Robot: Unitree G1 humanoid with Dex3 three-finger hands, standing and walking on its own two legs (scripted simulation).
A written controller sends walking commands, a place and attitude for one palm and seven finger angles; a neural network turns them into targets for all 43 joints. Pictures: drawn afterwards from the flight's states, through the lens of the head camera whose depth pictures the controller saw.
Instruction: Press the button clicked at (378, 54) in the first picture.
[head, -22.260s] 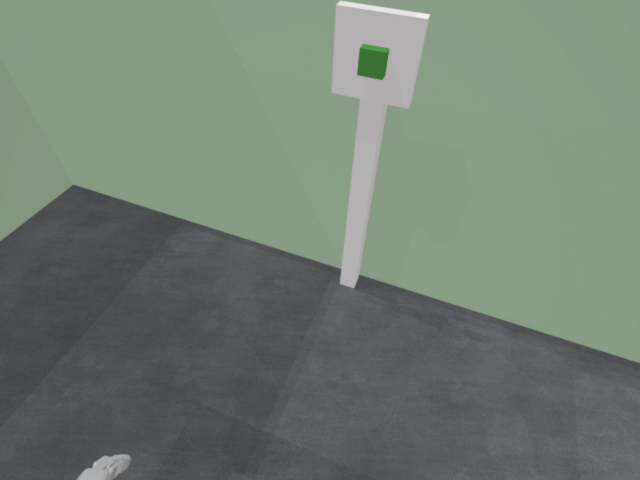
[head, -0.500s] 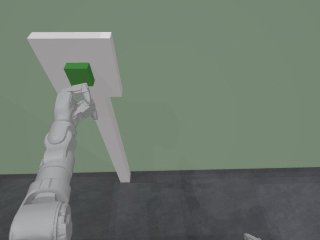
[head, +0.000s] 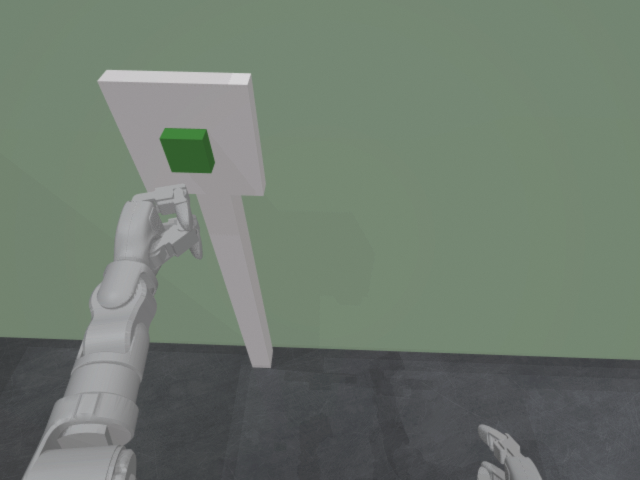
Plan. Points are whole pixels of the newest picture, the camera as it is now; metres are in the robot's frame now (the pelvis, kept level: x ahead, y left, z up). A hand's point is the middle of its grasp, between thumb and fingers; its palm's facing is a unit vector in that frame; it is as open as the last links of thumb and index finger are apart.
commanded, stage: draw the hand back to the body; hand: left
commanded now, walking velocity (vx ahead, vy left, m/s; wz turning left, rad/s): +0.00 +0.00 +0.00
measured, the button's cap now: (189, 149) +0.52 +0.20 +0.14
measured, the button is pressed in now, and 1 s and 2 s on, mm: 0 0 0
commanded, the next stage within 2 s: step back with the hand held close in 1.38 s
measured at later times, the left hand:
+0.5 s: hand (121, 294) +0.27 +0.20 +0.15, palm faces +0.13 -0.98 -0.16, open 3.1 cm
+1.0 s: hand (42, 354) +0.20 +0.24 +0.17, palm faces +0.33 -0.88 -0.34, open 3.1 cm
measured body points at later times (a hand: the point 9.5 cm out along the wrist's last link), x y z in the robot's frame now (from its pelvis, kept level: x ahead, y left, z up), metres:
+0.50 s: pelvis -0.01 +0.01 +0.01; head -0.03 -0.01 +0.46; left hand +0.26 +0.26 +0.16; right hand +0.19 -0.22 -0.05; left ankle +0.01 +0.09 -0.72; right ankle -0.02 -0.08 -0.72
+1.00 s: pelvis +0.01 +0.01 +0.02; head -0.01 -0.01 +0.47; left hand +0.18 +0.28 +0.19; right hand +0.19 -0.21 -0.06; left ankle +0.01 +0.09 -0.72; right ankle -0.02 -0.08 -0.72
